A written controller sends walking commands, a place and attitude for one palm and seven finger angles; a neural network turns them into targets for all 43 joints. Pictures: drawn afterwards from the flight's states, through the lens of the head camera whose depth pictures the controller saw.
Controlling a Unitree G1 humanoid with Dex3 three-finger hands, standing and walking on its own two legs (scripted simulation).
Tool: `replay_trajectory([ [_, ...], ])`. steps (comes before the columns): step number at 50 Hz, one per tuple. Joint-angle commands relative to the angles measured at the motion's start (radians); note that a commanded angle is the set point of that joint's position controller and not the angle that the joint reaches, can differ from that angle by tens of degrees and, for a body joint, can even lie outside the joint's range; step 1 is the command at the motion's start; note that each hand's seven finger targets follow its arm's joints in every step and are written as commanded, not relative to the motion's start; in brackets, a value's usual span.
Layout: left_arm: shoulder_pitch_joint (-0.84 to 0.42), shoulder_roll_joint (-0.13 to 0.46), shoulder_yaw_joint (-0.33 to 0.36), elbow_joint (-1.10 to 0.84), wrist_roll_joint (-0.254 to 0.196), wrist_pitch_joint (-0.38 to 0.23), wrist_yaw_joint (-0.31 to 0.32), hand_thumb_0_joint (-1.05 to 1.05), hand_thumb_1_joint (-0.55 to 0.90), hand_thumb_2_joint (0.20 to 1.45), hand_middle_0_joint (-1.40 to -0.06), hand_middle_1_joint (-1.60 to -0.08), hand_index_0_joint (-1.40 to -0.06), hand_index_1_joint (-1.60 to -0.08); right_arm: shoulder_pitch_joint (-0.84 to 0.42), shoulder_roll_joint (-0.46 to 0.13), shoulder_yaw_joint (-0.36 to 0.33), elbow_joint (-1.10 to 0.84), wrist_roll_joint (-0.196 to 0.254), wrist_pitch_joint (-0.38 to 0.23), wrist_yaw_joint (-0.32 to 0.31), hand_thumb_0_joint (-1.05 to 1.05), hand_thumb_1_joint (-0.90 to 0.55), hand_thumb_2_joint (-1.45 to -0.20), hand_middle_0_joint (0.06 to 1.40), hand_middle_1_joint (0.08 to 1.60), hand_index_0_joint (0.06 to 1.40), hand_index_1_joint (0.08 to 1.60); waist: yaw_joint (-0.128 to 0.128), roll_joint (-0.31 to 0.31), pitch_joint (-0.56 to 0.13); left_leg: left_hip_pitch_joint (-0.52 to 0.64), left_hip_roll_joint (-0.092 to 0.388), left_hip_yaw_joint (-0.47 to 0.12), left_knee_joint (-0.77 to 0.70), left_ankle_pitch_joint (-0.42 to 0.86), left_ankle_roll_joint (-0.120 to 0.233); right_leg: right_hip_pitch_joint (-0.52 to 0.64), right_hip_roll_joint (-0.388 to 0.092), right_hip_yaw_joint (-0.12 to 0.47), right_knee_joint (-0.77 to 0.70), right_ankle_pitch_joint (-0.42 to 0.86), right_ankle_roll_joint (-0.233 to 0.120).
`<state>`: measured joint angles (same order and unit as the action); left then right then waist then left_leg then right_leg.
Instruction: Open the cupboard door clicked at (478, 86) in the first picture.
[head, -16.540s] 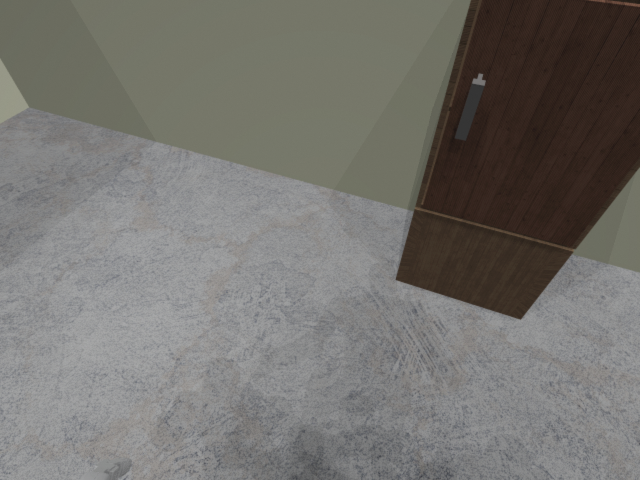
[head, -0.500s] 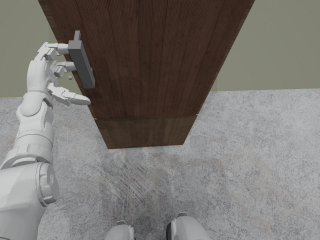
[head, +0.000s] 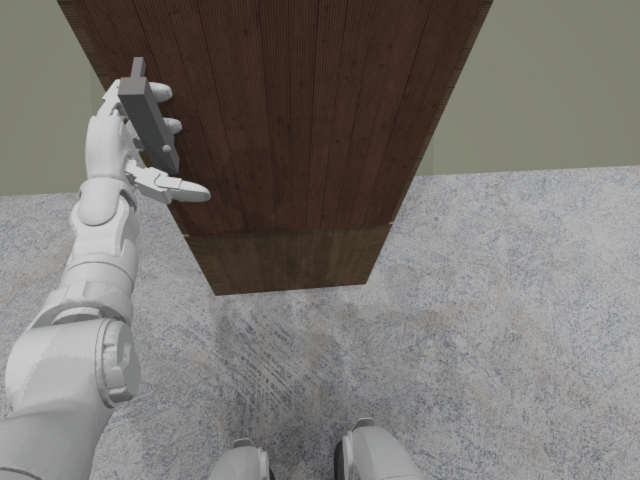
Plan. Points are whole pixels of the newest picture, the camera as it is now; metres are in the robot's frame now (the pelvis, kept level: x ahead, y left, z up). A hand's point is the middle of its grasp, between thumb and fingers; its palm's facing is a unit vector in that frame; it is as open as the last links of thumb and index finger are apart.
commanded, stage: slide the fingers in behind the handle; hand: left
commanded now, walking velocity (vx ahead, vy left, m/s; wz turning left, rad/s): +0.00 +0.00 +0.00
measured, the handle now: (154, 118) +0.55 +0.17 +0.08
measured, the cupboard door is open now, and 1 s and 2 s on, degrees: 0 0 24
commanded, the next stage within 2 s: close the thumb around the handle in 0.40 s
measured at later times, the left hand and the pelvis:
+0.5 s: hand (159, 155) +0.50 +0.16 +0.07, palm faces +0.01 -1.00 -0.01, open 13.9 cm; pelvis +0.00 +0.00 +0.00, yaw +0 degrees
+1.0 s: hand (161, 151) +0.50 +0.16 +0.07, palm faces +0.00 -1.00 -0.01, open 7.5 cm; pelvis +0.00 +0.01 +0.00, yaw +0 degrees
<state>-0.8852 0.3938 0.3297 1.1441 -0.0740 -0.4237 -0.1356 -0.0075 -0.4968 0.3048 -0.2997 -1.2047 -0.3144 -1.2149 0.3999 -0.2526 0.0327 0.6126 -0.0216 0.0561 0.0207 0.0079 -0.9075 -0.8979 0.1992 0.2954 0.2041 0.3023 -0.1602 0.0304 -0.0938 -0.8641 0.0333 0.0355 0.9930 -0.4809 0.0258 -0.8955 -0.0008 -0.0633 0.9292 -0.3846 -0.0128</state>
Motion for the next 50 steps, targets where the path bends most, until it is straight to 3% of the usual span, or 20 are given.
replay_trajectory([
  [1, -0.451, 0.198, 0.023, -0.214, -0.019, -0.072, -0.008, 0.0, -0.5, 0.3, -0.3, -1.2, -0.3, -1.2, 0.158, -0.176, -0.07, -0.05, 0.004, -0.025, -0.016, 0.0, -0.9, -0.9, 0.2, 0.3, 0.2, 0.3, -0.013, 0.044, -0.488, 0.253, -0.026, -0.059, -0.107, 0.38, -0.003, 0.289, 0.039, 0.041, -0.085, 0.34, -0.003],
  [6, -0.441, 0.261, 0.057, -0.19, -0.006, -0.058, -0.006, 0.0, -0.5, 0.3, -0.3, -1.2, -0.3, -1.2, 0.154, -0.174, -0.062, -0.054, 0.008, -0.022, -0.023, 0.0, -0.9, -0.9, 0.2, 0.3, 0.2, 0.3, -0.008, 0.031, -0.446, 0.18, -0.034, -0.044, -0.112, 0.337, 0.006, 0.332, 0.036, 0.056, -0.092, 0.347, -0.001],
  [8, -0.441, 0.278, 0.067, -0.225, -0.005, -0.069, -0.01, 0.0, -0.5, 0.3, -0.3, -1.2, -0.3, -1.2, 0.152, -0.174, -0.063, -0.065, 0.008, -0.023, -0.025, 0.0, -0.9, -0.9, 0.2, 0.3, 0.2, 0.3, 0.002, 0.042, -0.48, 0.194, -0.036, -0.044, -0.109, 0.355, 0.008, 0.351, 0.036, 0.058, -0.084, 0.367, -0.004],
  [11, -0.422, 0.221, 0.033, -0.23, -0.018, -0.078, -0.024, 0.0, -0.5, 0.3, -0.3, -1.2, -0.3, -1.2, 0.145, -0.168, -0.066, -0.061, 0.009, -0.028, -0.021, 0.0, -0.9, -0.9, 0.2, 0.3, 0.2, 0.3, 0.001, 0.077, -0.496, 0.242, -0.032, -0.047, -0.108, 0.376, 0.0, 0.322, 0.038, 0.051, -0.087, 0.362, -0.005],
  [13, -0.402, 0.192, 0.015, -0.224, -0.033, -0.076, -0.034, 0.0, -0.5, 0.3, -0.3, -1.2, -0.3, -1.2, 0.15, -0.171, -0.066, -0.066, 0.009, -0.028, -0.021, 0.0, -0.9, -0.9, 0.2, 0.3, 0.2, 0.3, -0.004, 0.045, -0.486, 0.252, -0.031, -0.052, -0.114, 0.4, 0.002, 0.326, 0.042, 0.043, -0.087, 0.377, -0.006],
  [15, -0.368, 0.224, 0.044, -0.198, -0.035, -0.064, -0.042, 0.0, -0.5, 0.3, -0.3, -1.2, -0.3, -1.2, 0.148, -0.177, -0.069, -0.062, 0.012, -0.025, -0.021, 0.0, -0.9, -0.9, 0.2, 0.3, 0.2, 0.3, 0.008, 0.033, -0.471, 0.22, -0.031, -0.044, -0.116, 0.368, 0.001, 0.338, 0.04, 0.049, -0.095, 0.365, -0.004],
  [17, -0.403, 0.208, 0.019, -0.164, -0.032, -0.045, -0.047, 0.0, -0.5, 0.3, -0.3, -1.2, -0.3, -1.2, 0.148, -0.18, -0.067, -0.056, 0.016, -0.022, -0.026, 0.0, -0.9, -0.9, 0.2, 0.3, 0.2, 0.3, -0.019, -0.007, -0.405, 0.177, -0.032, -0.043, -0.122, 0.308, 0.006, 0.316, 0.038, 0.05, -0.109, 0.325, 0.0],
  [18, -0.433, 0.208, 0.015, -0.165, -0.03, -0.045, -0.046, 0.0, -0.5, 0.3, -0.3, -1.2, -0.3, -1.2, 0.148, -0.179, -0.065, -0.056, 0.016, -0.024, -0.028, 0.0, -0.9, -0.9, 0.2, 0.3, 0.2, 0.3, -0.026, 0.009, -0.387, 0.175, -0.033, -0.045, -0.122, 0.295, 0.009, 0.301, 0.038, 0.05, -0.109, 0.309, -0.002],
  [19, -0.458, 0.239, 0.029, -0.174, -0.025, -0.047, -0.042, 0.0, -0.5, 0.3, -0.3, -1.2, -0.3, -1.2, 0.147, -0.182, -0.066, -0.052, 0.016, -0.024, -0.031, 0.0, -0.9, -0.9, 0.2, 0.3, 0.2, 0.3, -0.025, 0.021, -0.39, 0.172, -0.033, -0.046, -0.119, 0.285, 0.008, 0.297, 0.035, 0.056, -0.11, 0.297, 0.0],
  [23, -0.501, 0.233, 0.025, -0.245, -0.03, -0.089, -0.033, 0.0, -0.5, 0.3, -0.3, -1.2, -0.3, -1.2, 0.147, -0.18, -0.066, -0.05, 0.008, -0.037, -0.031, 0.0, -0.9, -0.9, 0.2, 0.3, 0.2, 0.3, -0.022, 0.079, -0.482, 0.267, -0.028, -0.067, -0.103, 0.361, 0.001, 0.264, 0.039, 0.044, -0.083, 0.314, -0.008],
  [25, -0.513, 0.192, -0.004, -0.254, -0.028, -0.101, -0.029, 0.0, -0.5, 0.3, -0.3, -1.2, -0.3, -1.2, 0.146, -0.175, -0.067, -0.04, 0.004, -0.042, -0.025, 0.0, -0.9, -0.9, 0.2, 0.3, 0.2, 0.3, -0.022, 0.12, -0.52, 0.321, -0.024, -0.08, -0.097, 0.404, -0.01, 0.231, 0.039, 0.033, -0.072, 0.316, -0.009],
  [28, -0.472, 0.2, 0.009, -0.173, -0.027, -0.081, -0.027, 0.0, -0.332, 0.372, -0.312, -1.218, -0.312, -1.218, 0.153, -0.185, -0.066, -0.034, 0.004, -0.039, -0.025, 0.0, -0.9, -0.9, 0.2, 0.3, 0.2, 0.3, -0.033, 0.047, -0.461, 0.267, -0.023, -0.08, -0.094, 0.376, -0.002, 0.221, 0.042, 0.029, -0.076, 0.299, -0.006],
  [29, -0.475, 0.228, 0.026, -0.169, -0.019, -0.072, -0.023, 0.0, -0.276, 0.396, -0.316, -1.224, -0.316, -1.224, 0.152, -0.186, -0.066, -0.035, 0.005, -0.036, -0.024, 0.0, -0.9, -0.9, 0.2, 0.3, 0.2, 0.3, -0.022, 0.069, -0.46, 0.258, -0.024, -0.078, -0.102, 0.375, -0.006, 0.233, 0.039, 0.031, -0.075, 0.301, -0.006],
  [31, -0.44, 0.208, 0.016, -0.148, -0.015, -0.05, -0.022, 0.0, -0.164, 0.444, -0.324, -1.236, -0.324, -1.236, 0.15, -0.184, -0.065, -0.045, 0.006, -0.03, -0.022, 0.0, -0.9, -0.9, 0.2, 0.3, 0.2, 0.3, -0.014, 0.057, -0.458, 0.245, -0.027, -0.072, -0.106, 0.365, -0.005, 0.243, 0.039, 0.03, -0.078, 0.299, -0.007],
  [34, -0.457, 0.268, 0.059, -0.167, -0.013, -0.043, -0.014, 0.0, 0.004, 0.516, -0.336, -1.254, -0.336, -1.254, 0.157, -0.188, -0.062, -0.056, 0.005, -0.024, -0.027, 0.0, -0.9, -0.9, 0.2, 0.3, 0.2, 0.3, -0.013, 0.033, -0.463, 0.221, -0.026, -0.07, -0.106, 0.377, 0.0, 0.269, 0.039, 0.033, -0.074, 0.323, -0.004],
  [38, -0.456, 0.197, 0.012, -0.179, -0.015, -0.053, -0.02, 0.0, 0.228, 0.612, -0.352, -1.278, -0.352, -1.278, 0.156, -0.178, -0.063, -0.061, 0.003, -0.024, -0.022, 0.0, -0.9, -0.9, 0.2, 0.3, 0.2, 0.3, -0.02, 0.075, -0.454, 0.265, -0.023, -0.075, -0.104, 0.405, -0.006, 0.226, 0.042, 0.023, -0.07, 0.317, -0.009],
  [42, -0.428, 0.219, 0.038, -0.186, -0.025, -0.055, -0.017, 0.0, 0.452, 0.708, -0.368, -1.302, -0.368, -1.302, 0.161, -0.185, -0.066, -0.059, 0.003, -0.02, -0.02, 0.0, -0.9, -0.9, 0.2, 0.3, 0.2, 0.3, -0.01, 0.023, -0.467, 0.257, -0.02, -0.074, -0.108, 0.407, -0.007, 0.257, 0.044, 0.025, -0.077, 0.326, -0.007],
  [46, -0.479, 0.165, -0.011, -0.265, -0.019, -0.081, -0.014, 0.0, 0.676, 0.804, -0.384, -1.326, -0.384, -1.326, 0.158, -0.177, -0.071, -0.053, -0.001, -0.023, -0.013, 0.0, -0.9, -0.9, 0.2, 0.3, 0.2, 0.3, -0.011, 0.121, -0.512, 0.348, -0.015, -0.089, -0.101, 0.468, -0.02, 0.203, 0.044, 0.017, -0.067, 0.319, -0.01],
  [49, -0.46, 0.189, 0.011, -0.269, -0.025, -0.091, -0.004, 0.0, 0.844, 0.876, -0.396, -1.344, -0.396, -1.344, 0.162, -0.18, -0.075, -0.042, 0.0, -0.021, -0.012, 0.0, -0.9, -0.9, 0.2, 0.3, 0.2, 0.3, -0.011, 0.1, -0.524, 0.374, -0.009, -0.094, -0.095, 0.512, -0.023, 0.201, 0.049, 0.014, -0.068, 0.337, -0.009],
  [50, -0.448, 0.151, -0.013, -0.24, -0.027, -0.084, -0.004, 0.0, 0.9, 0.9, -0.4, -1.35, -0.4, -1.35, 0.157, -0.175, -0.073, -0.041, 0.002, -0.022, -0.011, 0.0, -0.9, -0.9, 0.2, 0.3, 0.2, 0.3, -0.018, 0.08, -0.487, 0.347, -0.011, -0.091, -0.1, 0.476, -0.021, 0.198, 0.05, 0.012, -0.073, 0.321, -0.007],
])
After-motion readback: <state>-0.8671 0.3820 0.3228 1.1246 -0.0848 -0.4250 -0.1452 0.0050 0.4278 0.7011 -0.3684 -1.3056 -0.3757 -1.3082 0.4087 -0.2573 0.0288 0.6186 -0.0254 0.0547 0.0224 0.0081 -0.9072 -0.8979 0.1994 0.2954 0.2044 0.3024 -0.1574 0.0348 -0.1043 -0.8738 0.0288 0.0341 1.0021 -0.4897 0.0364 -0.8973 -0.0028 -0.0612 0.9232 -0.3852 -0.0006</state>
